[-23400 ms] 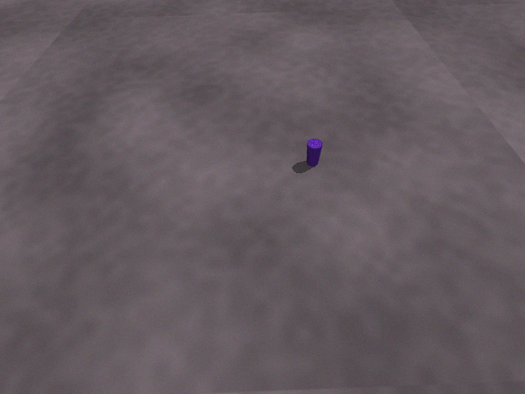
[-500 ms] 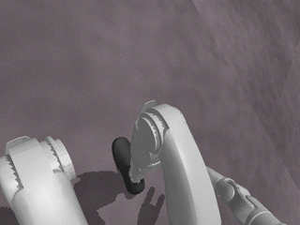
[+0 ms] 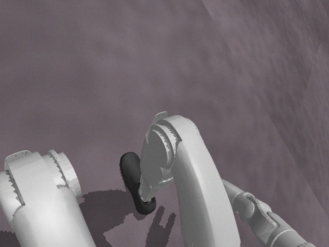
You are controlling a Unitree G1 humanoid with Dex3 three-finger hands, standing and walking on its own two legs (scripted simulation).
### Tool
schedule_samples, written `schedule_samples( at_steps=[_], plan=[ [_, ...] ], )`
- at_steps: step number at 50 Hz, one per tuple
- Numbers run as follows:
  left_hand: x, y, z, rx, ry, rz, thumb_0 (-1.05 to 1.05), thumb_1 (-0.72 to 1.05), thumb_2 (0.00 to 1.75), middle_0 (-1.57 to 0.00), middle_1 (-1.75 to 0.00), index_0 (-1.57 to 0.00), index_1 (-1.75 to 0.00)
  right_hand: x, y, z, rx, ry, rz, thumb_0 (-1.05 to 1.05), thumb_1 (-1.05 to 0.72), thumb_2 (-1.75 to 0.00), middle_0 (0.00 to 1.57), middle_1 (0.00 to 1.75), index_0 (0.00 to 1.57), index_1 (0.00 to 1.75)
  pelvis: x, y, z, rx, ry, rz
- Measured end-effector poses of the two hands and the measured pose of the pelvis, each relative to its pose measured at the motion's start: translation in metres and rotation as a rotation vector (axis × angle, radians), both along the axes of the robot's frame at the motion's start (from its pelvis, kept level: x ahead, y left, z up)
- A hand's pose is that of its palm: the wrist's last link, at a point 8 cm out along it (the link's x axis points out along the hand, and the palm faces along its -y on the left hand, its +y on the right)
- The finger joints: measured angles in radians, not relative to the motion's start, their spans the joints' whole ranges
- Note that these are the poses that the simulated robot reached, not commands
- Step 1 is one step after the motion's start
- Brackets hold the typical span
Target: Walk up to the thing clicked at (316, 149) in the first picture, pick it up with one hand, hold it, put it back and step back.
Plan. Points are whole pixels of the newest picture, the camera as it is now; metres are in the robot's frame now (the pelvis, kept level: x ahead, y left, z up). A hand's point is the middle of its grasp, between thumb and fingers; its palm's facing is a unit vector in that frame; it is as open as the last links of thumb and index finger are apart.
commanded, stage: withdraw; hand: left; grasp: from the side
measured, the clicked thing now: out of the picture +0.45 +0.27 -0.22
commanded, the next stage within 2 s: rise in 0.44 s
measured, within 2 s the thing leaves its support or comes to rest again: rests again in 0.40 s
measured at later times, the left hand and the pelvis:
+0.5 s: hand out of the picture +0.44 +0.34 -0.11, palm faces +0.43 -0.90 -0.04, open 17.6 cm; pelvis +0.00 +0.00 +0.01, yaw +1 degrees
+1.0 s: hand out of the picture +0.34 +0.40 +0.01, palm faces +0.33 -0.83 -0.46, open 17.5 cm; pelvis +0.01 -0.01 +0.09, yaw +9 degrees
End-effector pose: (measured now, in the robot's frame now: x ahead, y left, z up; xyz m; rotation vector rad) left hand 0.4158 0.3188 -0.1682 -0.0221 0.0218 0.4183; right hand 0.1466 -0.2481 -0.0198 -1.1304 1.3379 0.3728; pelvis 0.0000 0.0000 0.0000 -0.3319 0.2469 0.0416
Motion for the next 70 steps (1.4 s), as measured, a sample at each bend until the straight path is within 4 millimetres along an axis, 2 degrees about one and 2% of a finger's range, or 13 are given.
schedule_samples(
  at_steps=[12,17,22,26,35,39,43,46,49,54,59,66,70],
  plan=[
    [-0.002,0.002,0.0,0.002,-0.011,0.006,-0.01,-0.54,0.16,-0.24,-0.16,-0.22,-0.17,-0.002,0.0,-0.001,0.002,0.003,0.004,-0.01,-0.91,-0.9,0.21,0.31,0.2,0.3,-0.001,-0.001,0.0,0.004,-0.005,-0.001],
    [-0.003,0.016,0.009,0.02,-0.042,0.032,-0.01,-0.58,0.12,-0.13,-0.08,-0.12,-0.09,-0.007,-0.001,-0.002,-0.002,0.01,-0.029,-0.01,-0.91,-0.9,0.21,0.31,0.2,0.3,-0.001,-0.001,0.001,0.006,0.0,0.0],
    [-0.008,0.045,0.039,0.072,-0.086,0.043,-0.02,-0.58,0.09,-0.08,-0.04,-0.07,-0.05,-0.011,-0.004,-0.003,0.007,0.01,-0.09,-0.01,-0.91,-0.9,0.21,0.31,0.2,0.3,0.002,-0.003,0.006,0.015,0.031,0.01],
    [-0.019,0.067,0.065,0.096,-0.063,0.011,-0.02,-0.58,0.07,-0.06,-0.03,-0.05,-0.03,-0.007,-0.005,-0.002,0.037,-0.015,-0.14,-0.01,-0.91,-0.9,0.21,0.31,0.2,0.3,0.005,-0.003,0.013,0.025,0.077,0.022],
    [-0.039,0.089,0.093,0.137,0.166,-0.052,-0.02,-0.58,0.07,-0.06,-0.04,-0.05,-0.04,0.019,-0.002,-0.001,0.123,-0.139,-0.272,0.0,-0.92,-0.91,0.21,0.31,0.2,0.3,0.007,-0.003,0.029,0.057,0.161,0.044],
    [-0.049,0.107,0.12,0.194,0.255,-0.023,-0.02,-0.58,0.08,-0.08,-0.06,-0.06,-0.06,0.026,-0.001,0.0,0.167,-0.174,-0.341,0.0,-0.94,-0.91,0.21,0.31,0.2,0.3,0.009,-0.003,0.038,0.077,0.203,0.057],
    [-0.069,0.125,0.154,0.25,0.341,0.031,-0.02,-0.56,0.08,-0.07,-0.06,-0.06,-0.06,0.029,0.0,-0.001,0.218,-0.195,-0.42,0.0,-0.93,-0.91,0.21,0.31,0.2,0.3,0.012,-0.004,0.051,0.099,0.252,0.069],
    [-0.088,0.127,0.18,0.285,0.414,0.049,-0.02,-0.55,0.07,-0.07,-0.06,-0.06,-0.06,0.03,0.002,-0.001,0.261,-0.198,-0.473,0.0,-0.92,-0.91,0.21,0.31,0.2,0.3,0.013,-0.004,0.064,0.119,0.288,0.08],
    [-0.107,0.118,0.201,0.307,0.49,0.045,-0.02,-0.55,0.06,-0.06,-0.06,-0.06,-0.06,0.035,0.006,0.004,0.307,-0.202,-0.513,0.0,-0.91,-0.9,0.21,0.31,0.2,0.3,0.014,-0.005,0.081,0.138,0.313,0.087],
    [-0.137,0.085,0.235,0.302,0.596,0.017,-0.02,-0.54,0.06,-0.06,-0.06,-0.06,-0.06,0.052,0.017,0.031,0.38,-0.246,-0.546,0.0,-0.91,-0.9,0.21,0.31,0.2,0.3,0.015,-0.01,0.121,0.166,0.336,0.091],
    [-0.158,0.052,0.274,0.258,0.677,0.012,-0.02,-0.52,0.07,-0.06,-0.06,-0.06,-0.06,0.08,0.025,0.079,0.437,-0.334,-0.538,0.0,-0.9,-0.9,0.21,0.31,0.2,0.3,0.022,-0.015,0.171,0.192,0.337,0.1],
    [-0.169,0.026,0.342,0.205,0.733,0.059,-0.02,-0.53,0.06,-0.06,-0.06,-0.06,-0.06,0.121,0.027,0.158,0.49,-0.482,-0.512,0.0,-0.9,-0.9,0.21,0.31,0.2,0.3,0.042,-0.02,0.238,0.222,0.302,0.119],
    [-0.169,0.012,0.377,0.17,0.753,0.071,-0.02,-0.54,0.06,-0.06,-0.06,-0.06,-0.05,0.137,0.025,0.2,0.507,-0.548,-0.504,0.0,-0.9,-0.9,0.21,0.31,0.2,0.3,0.055,-0.021,0.273,0.235,0.266,0.129]
  ],
)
